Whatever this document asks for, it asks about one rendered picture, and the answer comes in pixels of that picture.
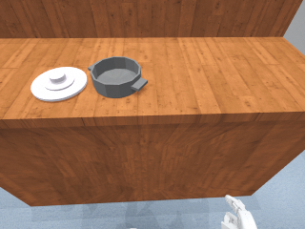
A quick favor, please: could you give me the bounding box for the pot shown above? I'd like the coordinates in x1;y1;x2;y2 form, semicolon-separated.
88;56;148;98

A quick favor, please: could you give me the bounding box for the knob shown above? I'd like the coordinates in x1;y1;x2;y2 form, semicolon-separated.
49;70;66;83

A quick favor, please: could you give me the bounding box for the robot right hand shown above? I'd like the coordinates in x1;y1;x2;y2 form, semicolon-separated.
221;195;257;229

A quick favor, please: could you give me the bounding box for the table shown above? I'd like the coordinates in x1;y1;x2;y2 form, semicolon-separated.
0;0;305;207

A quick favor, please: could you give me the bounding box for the lid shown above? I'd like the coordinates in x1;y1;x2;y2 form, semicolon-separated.
30;67;88;102

